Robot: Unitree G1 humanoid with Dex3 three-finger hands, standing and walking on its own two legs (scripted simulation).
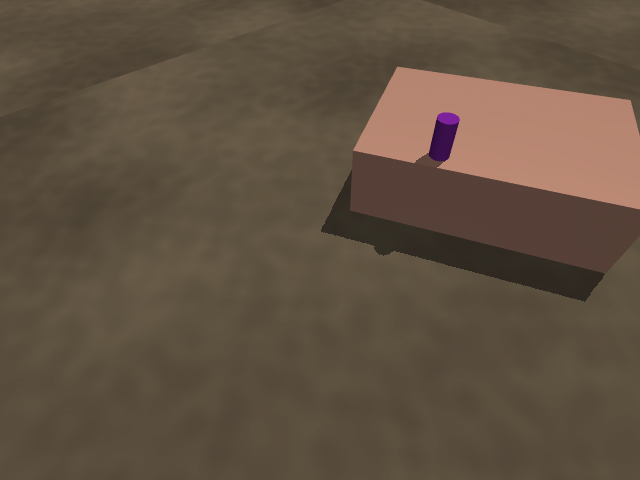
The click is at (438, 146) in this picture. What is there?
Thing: squat round
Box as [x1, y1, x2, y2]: [429, 112, 459, 160]
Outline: 455,114 445,112 440,113 437,116 429,150 430,157 435,160 445,160 449,156 459,118
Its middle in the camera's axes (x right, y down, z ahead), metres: +0.46 -0.37 +1.42
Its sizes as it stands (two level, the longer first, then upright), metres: 0.077 0.077 0.158
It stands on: a support 0.33 m high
